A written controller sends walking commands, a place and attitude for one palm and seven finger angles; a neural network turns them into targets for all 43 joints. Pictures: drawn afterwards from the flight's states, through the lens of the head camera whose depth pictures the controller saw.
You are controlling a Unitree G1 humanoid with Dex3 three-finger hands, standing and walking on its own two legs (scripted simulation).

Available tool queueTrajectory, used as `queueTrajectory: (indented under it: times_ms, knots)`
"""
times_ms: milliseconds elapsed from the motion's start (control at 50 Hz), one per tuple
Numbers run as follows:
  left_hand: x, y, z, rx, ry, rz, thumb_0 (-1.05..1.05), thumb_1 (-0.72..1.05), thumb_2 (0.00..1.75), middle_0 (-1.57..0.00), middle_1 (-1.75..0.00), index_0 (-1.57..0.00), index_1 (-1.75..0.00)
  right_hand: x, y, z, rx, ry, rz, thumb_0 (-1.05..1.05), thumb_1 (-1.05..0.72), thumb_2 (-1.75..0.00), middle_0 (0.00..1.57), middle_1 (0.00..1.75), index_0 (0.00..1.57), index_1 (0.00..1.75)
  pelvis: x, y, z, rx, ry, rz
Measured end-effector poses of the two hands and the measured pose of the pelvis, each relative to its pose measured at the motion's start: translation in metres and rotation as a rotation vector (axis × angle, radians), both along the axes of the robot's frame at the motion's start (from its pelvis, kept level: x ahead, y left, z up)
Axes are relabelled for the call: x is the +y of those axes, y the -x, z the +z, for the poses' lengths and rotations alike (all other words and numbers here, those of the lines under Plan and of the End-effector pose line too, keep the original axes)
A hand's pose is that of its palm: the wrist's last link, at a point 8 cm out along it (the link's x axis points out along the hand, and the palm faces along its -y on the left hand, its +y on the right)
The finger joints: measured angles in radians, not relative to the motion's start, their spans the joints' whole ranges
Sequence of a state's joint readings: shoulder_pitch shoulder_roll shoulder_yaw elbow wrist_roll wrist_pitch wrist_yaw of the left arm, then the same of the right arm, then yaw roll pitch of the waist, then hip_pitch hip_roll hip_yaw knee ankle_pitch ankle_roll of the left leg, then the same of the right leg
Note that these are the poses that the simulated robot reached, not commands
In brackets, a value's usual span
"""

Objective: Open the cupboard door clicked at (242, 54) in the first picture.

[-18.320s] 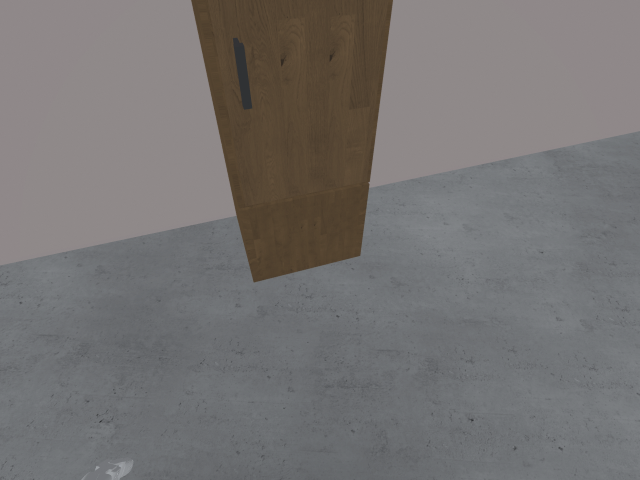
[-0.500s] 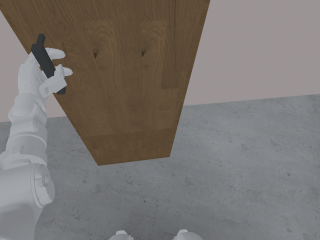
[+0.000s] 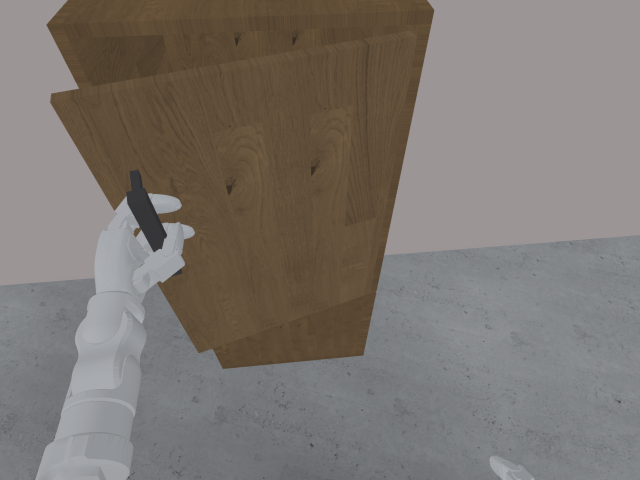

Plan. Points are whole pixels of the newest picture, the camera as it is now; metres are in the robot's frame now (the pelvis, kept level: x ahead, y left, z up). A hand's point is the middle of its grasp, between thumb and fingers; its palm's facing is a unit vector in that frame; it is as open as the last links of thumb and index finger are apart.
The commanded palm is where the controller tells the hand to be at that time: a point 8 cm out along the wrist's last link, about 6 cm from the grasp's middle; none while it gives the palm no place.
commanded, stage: pull the door open along its arc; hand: left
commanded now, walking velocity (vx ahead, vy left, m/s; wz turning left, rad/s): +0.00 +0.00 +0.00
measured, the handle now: (155, 226) +0.41 +0.22 +0.10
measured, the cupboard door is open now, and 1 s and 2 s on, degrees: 16 39 41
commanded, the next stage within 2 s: open thumb and fingers to let go in 0.40 s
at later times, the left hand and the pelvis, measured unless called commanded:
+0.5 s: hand (250, 337) +0.26 +0.08 +0.10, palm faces +0.49 -0.87 +0.00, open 5.8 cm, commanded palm +0.21 +0.12 +0.10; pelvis +0.00 -0.04 +0.01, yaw +4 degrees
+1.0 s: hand (240, 336) +0.26 +0.09 +0.10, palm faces +0.47 -0.88 +0.02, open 12.0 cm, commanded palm +0.20 +0.13 +0.10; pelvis -0.01 -0.04 +0.01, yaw +4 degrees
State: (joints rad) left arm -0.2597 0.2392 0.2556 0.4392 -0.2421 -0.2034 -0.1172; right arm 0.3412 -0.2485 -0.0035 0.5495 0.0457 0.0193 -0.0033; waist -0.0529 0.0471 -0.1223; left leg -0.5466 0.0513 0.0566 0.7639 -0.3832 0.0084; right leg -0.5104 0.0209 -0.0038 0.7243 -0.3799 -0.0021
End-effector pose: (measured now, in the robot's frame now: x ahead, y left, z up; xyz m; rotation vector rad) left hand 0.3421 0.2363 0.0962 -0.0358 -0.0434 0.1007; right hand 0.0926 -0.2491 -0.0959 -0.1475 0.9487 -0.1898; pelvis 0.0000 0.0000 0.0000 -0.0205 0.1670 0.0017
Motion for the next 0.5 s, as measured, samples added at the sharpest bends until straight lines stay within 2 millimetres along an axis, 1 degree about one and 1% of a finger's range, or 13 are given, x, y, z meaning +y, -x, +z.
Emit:
queueTrajectory:
  times_ms: [80,140,200,240,300,360,420,500]
  knots:
    - [-0.027,0.039,-0.001,-0.006,0.056,0.107,0.02,0.73,0.75,-0.37,-1.35,-0.38,-1.35,0.012,-0.038,0.010,-0.115,-0.030,0.071,0.01,-0.91,-0.90,0.20,0.30,0.20,0.30,-0.001,0.001,0.002,-0.032,-0.008,0.006]
    - [-0.048,0.066,0.000,0.006,0.063,0.166,0.02,0.71,0.74,-0.38,-1.35,-0.39,-1.35,0.022,-0.064,0.020,-0.186,-0.049,0.128,0.01,-0.91,-0.90,0.20,0.30,0.20,0.30,-0.005,0.002,0.003,-0.057,-0.015,0.013]
    - [-0.068,0.087,0.002,0.032,0.052,0.214,0.01,0.69,0.73,-0.38,-1.35,-0.39,-1.35,0.030,-0.085,0.031,-0.241,-0.059,0.171,0.01,-0.91,-0.90,0.20,0.30,0.20,0.30,-0.011,0.004,0.004,-0.082,-0.019,0.022]
    - [-0.078,0.098,0.003,0.052,0.041,0.248,0.00,0.68,0.72,-0.39,-1.35,-0.40,-1.35,0.034,-0.095,0.037,-0.265,-0.063,0.190,0.01,-0.91,-0.90,0.20,0.30,0.21,0.30,-0.015,0.004,0.005,-0.099,-0.021,0.027]
    - [-0.090,0.112,0.005,0.081,0.027,0.295,0.00,0.66,0.70,-0.39,-1.35,-0.40,-1.35,0.036,-0.105,0.043,-0.282,-0.069,0.208,0.01,-0.91,-0.90,0.20,0.30,0.21,0.30,-0.022,0.003,0.007,-0.119,-0.023,0.033]
    - [-0.102,0.123,0.007,0.100,0.020,0.333,0.01,0.65,0.69,-0.39,-1.33,-0.40,-1.35,0.032,-0.108,0.044,-0.276,-0.073,0.215,0.01,-0.90,-0.90,0.21,0.30,0.21,0.30,-0.029,0.001,0.008,-0.135,-0.025,0.038]
    - [-0.112,0.129,0.008,0.103,0.009,0.366,0.01,0.66,0.70,-0.38,-1.32,-0.40,-1.35,0.024,-0.107,0.040,-0.254,-0.063,0.220,0.01,-0.90,-0.90,0.21,0.30,0.21,0.30,-0.035,-0.001,0.008,-0.148,-0.026,0.049]
    - [-0.121,0.132,0.008,0.091,-0.011,0.413,0.01,0.68,0.74,-0.37,-1.32,-0.40,-1.35,0.010,-0.100,0.029,-0.205,-0.037,0.228,0.01,-0.90,-0.90,0.21,0.30,0.21,0.30,-0.043,0.000,0.006,-0.153,-0.029,0.068]
